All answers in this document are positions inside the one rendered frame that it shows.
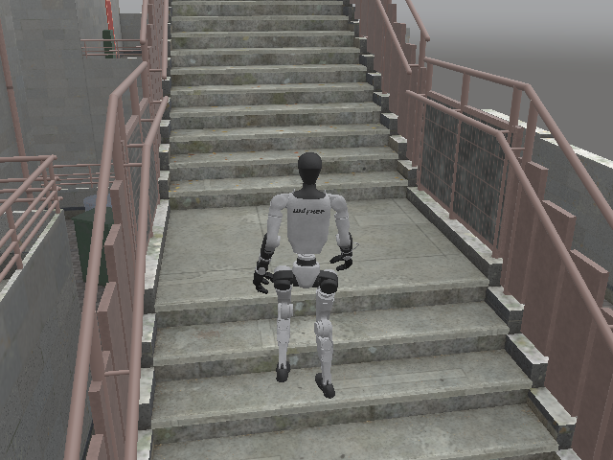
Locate stairs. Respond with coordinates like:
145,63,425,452
169,0,407,210
151,287,556,460

